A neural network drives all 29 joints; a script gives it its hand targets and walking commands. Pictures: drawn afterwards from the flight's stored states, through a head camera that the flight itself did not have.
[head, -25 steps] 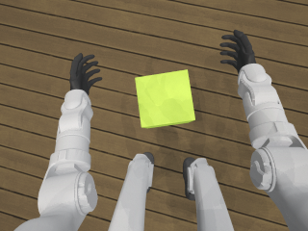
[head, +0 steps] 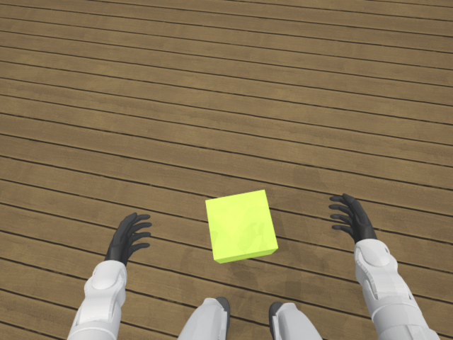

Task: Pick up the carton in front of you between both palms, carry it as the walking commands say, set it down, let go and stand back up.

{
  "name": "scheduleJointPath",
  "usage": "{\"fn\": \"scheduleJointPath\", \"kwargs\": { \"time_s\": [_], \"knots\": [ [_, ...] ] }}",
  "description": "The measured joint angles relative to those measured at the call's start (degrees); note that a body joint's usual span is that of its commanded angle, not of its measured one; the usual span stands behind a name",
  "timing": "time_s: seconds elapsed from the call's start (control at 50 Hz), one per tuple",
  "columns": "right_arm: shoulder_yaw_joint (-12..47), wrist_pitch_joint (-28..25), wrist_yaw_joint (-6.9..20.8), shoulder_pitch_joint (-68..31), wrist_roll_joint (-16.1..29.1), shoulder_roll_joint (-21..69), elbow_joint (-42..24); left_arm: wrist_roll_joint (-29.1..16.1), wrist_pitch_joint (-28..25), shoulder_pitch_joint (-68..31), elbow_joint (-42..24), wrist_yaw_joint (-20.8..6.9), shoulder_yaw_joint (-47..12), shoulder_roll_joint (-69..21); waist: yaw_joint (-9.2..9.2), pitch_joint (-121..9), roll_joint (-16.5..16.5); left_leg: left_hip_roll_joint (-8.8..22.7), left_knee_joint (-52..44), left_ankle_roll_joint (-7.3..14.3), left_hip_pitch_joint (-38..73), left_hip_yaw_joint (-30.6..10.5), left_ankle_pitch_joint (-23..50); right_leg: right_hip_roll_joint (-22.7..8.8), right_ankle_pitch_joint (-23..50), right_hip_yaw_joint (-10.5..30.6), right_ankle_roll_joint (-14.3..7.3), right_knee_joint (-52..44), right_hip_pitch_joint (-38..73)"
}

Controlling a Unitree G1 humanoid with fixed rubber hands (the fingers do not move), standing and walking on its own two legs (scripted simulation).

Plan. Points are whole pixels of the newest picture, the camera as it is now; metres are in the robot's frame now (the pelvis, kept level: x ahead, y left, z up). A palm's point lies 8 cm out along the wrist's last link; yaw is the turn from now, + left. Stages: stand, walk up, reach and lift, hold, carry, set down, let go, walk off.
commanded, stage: let go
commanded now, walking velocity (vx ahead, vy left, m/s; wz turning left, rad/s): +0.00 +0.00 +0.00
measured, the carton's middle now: (240, 229) +0.39 +0.02 -0.61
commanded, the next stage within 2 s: stand in 0.76 s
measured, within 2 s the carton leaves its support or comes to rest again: neither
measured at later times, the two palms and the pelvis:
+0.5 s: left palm (112, 302) +0.18 +0.21 -0.03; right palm (429, 311) +0.18 -0.25 -0.03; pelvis +0.02 -0.02 +0.04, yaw +1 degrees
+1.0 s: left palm (77, 317) +0.15 +0.28 -0.05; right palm out of the picture +0.15 -0.29 -0.04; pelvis +0.02 +0.00 +0.03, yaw +1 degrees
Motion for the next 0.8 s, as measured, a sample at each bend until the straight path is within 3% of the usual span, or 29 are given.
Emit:
{"fn": "scheduleJointPath", "kwargs": {
  "time_s": [0.2, 0.38, 0.62, 0.76, 0.8],
  "knots": [
    [2.7, -2.5, 1.7, 16.4, 1.4, -1.0, -3.3, -0.8, -1.6, 16.2, -4.5, 1.1, -4.0, -0.6, -0.72, 3.1, 0.4, 0.2, -13.3, -0.3, 23.2, -0.8, 2.9, -0.5, 2.8, -0.3, -0.6, -13.2, 23.3],
    [4.6, 1.1, 4.0, 24.6, 2.6, -2.2, -7.1, -0.1, 2.2, 20.5, -5.6, 0.5, -4.8, 1.3, -2.50, 6.4, -1.1, 0.8, -19.1, -1.0, 38.0, -1.5, 4.1, -0.2, 3.7, -0.9, -1.6, -18.4, 37.9],
    [5.4, 6.7, 5.3, 24.5, 2.1, -2.1, -9.5, 2.2, 7.7, 18.4, -6.2, 0.2, -3.9, 0.5, -3.47, 11.1, -1.6, 1.2, -17.9, -1.2, 44.8, -1.2, 3.1, 0.1, 2.9, -1.0, -1.9, -17.4, 44.7],
    [5.9, 5.5, 3.5, 24.8, 2.8, -2.4, -8.0, 2.4, 12.6, 18.4, -9.0, 2.8, -4.6, 1.2, -3.53, 11.1, -1.1, 0.6, -15.3, -0.7, 44.1, -1.6, 2.0, -0.4, 1.9, -1.6, -1.5, -15.5, 44.5],
    [6.2, 4.0, 2.3, 24.4, 1.7, -2.9, -4.9, 2.3, 9.9, 18.0, -6.1, 4.2, -5.0, 2.1, -3.25, 9.1, -1.3, 0.5, -14.4, -0.7, 42.1, -1.4, 1.8, -0.4, 1.6, -1.5, -1.3, -14.6, 42.5]
  ]
}}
